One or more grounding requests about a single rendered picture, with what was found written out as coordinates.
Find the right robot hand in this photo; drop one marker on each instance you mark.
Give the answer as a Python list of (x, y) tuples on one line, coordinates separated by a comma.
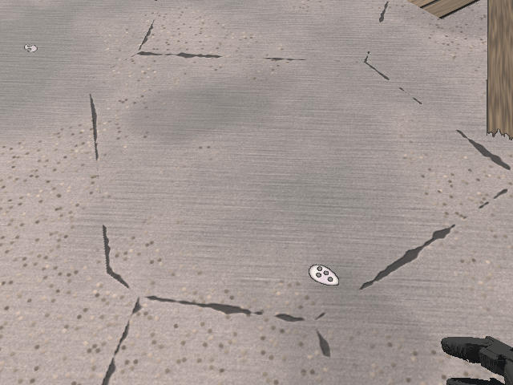
[(494, 355)]

